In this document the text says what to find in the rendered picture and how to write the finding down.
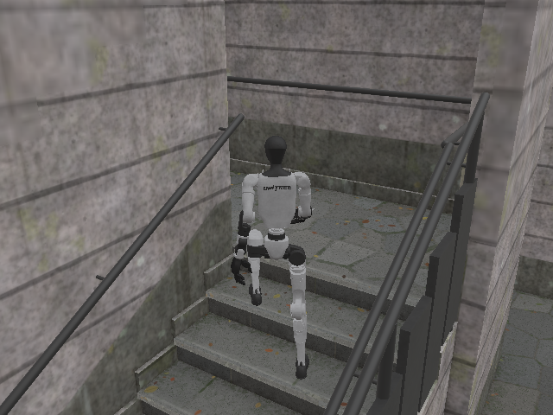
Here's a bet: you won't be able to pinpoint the stairs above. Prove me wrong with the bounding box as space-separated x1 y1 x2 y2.
140 257 415 415

